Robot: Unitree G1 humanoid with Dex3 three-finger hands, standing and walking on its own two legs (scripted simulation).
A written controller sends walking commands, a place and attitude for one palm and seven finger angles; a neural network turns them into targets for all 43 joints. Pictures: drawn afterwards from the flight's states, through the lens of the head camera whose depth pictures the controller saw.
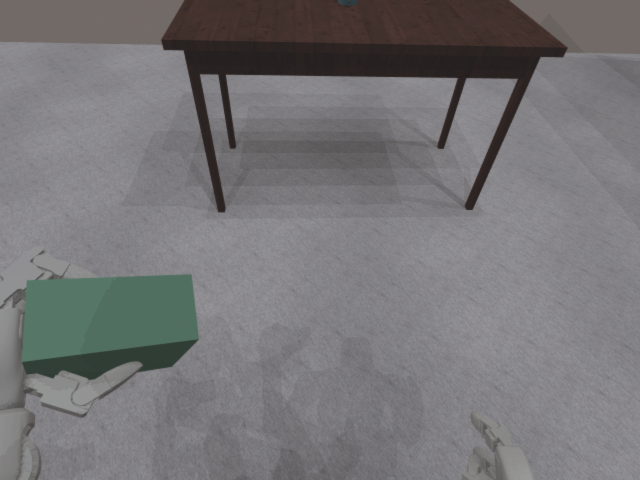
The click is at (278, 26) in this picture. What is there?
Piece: table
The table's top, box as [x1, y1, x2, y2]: [161, 0, 566, 56]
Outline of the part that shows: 161,39 164,49 563,56 566,47 508,0 358,0 355,5 351,6 341,5 337,2 337,0 184,0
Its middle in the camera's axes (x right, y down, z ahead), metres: +0.14 -0.84 +1.46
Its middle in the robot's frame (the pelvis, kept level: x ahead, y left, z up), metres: +1.67 -0.04 -0.01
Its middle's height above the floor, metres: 0.76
